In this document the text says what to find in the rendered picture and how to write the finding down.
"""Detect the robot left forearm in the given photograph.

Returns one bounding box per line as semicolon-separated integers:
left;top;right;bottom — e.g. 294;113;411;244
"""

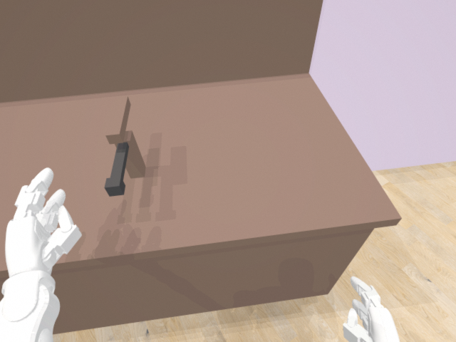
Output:
0;270;60;342

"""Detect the robot left hand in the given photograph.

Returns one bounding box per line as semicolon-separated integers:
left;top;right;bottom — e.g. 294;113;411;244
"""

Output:
5;167;82;278

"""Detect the counter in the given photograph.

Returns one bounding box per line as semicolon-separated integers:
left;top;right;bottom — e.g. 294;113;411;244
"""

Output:
0;0;402;334

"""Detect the robot right hand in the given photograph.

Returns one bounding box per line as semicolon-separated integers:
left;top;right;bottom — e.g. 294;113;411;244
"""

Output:
343;276;400;342

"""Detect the tap lever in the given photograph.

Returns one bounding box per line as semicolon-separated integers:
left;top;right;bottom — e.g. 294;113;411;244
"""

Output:
104;142;129;197

